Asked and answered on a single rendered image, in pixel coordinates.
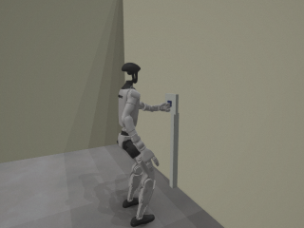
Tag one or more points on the right robot forearm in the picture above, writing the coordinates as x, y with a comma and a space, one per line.
133, 134

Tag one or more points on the left robot forearm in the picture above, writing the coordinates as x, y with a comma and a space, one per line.
151, 108

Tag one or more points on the right robot hand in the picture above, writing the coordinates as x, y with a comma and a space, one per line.
147, 155

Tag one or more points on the right robot upper arm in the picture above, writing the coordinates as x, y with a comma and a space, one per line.
132, 97

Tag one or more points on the panel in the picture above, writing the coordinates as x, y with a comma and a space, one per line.
174, 137

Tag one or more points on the left robot upper arm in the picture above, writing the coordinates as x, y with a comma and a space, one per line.
141, 105

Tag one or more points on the robot torso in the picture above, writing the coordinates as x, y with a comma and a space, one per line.
123, 137

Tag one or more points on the right robot foot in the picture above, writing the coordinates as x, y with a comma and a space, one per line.
145, 219

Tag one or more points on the left robot hand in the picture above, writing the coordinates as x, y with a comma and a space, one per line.
165, 107

